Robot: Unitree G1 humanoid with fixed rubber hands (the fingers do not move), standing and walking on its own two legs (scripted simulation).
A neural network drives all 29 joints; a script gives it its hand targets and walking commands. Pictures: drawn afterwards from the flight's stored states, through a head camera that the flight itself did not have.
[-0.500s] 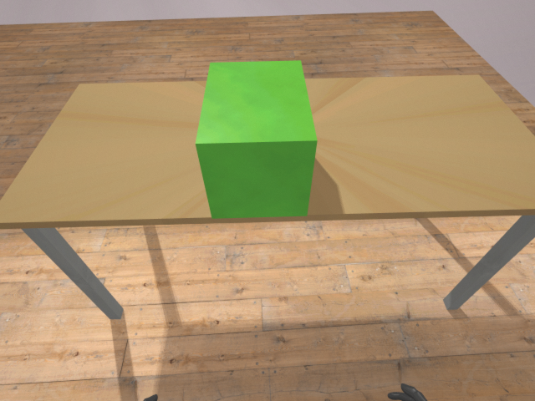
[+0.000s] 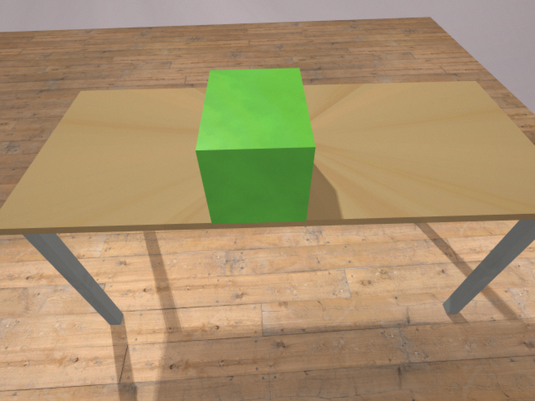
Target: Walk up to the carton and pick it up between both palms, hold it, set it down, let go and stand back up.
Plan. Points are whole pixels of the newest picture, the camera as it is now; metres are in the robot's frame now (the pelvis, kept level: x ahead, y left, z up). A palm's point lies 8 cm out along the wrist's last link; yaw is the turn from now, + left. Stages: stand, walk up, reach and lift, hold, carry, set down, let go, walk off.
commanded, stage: stand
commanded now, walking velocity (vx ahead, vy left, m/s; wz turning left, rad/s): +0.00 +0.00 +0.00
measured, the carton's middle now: (256, 143) +0.66 +0.03 +0.00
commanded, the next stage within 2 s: walk up in 0.58 s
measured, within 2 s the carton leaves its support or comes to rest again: neither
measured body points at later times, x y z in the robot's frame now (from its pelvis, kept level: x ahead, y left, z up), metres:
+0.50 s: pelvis +0.00 +0.00 +0.01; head +0.01 +0.00 +0.46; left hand +0.04 +0.23 -0.14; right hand +0.04 -0.23 -0.14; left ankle +0.00 +0.12 -0.73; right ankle +0.00 -0.12 -0.73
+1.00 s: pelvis +0.03 -0.05 +0.02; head +0.03 -0.04 +0.47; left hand +0.06 +0.21 -0.14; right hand -0.06 -0.28 -0.13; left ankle -0.01 +0.12 -0.73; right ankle +0.04 -0.18 -0.69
